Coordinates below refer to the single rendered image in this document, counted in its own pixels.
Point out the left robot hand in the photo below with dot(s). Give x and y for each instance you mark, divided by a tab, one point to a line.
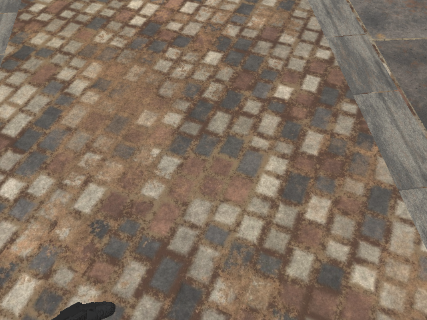
88	311

